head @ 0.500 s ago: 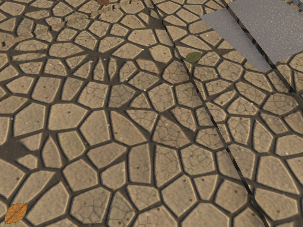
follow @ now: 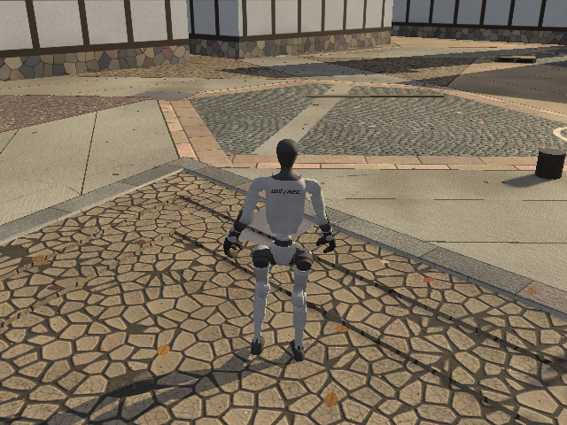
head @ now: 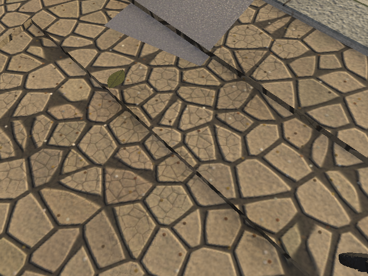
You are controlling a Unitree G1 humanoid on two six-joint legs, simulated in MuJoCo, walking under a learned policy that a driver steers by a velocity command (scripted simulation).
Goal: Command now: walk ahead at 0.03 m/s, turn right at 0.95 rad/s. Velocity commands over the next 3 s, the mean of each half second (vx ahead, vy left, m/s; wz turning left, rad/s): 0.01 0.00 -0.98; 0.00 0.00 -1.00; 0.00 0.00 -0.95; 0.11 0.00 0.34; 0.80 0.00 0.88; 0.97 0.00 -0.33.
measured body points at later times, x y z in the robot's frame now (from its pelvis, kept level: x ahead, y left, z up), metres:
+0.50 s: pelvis +0.02 +0.04 +0.00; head +0.07 +0.03 +0.45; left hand +0.31 +0.21 -0.09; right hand +0.02 -0.27 -0.10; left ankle +0.08 +0.15 -0.74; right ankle -0.04 -0.10 -0.68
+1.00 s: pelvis +0.03 -0.01 +0.00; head +0.04 -0.07 +0.44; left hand +0.38 +0.00 -0.07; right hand -0.10 -0.33 -0.10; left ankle +0.18 +0.03 -0.71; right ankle -0.05 -0.09 -0.74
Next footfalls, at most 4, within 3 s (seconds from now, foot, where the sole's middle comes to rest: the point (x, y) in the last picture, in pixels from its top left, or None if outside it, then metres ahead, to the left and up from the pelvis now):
0.20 left None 0.12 0.13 -0.78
0.64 right None -0.02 -0.11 -0.78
1.08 left None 0.19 -0.03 -0.78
1.52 right None -0.10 -0.10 -0.78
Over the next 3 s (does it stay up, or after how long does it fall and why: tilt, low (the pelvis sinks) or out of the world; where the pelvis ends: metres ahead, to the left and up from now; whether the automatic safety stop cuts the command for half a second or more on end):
stays up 0.62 -0.58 0.01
